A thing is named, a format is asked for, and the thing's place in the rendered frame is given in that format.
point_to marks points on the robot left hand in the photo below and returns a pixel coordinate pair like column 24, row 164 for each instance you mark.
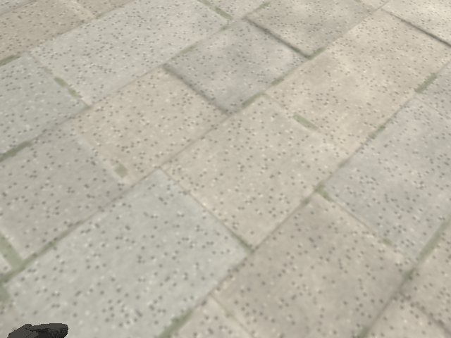
column 51, row 330

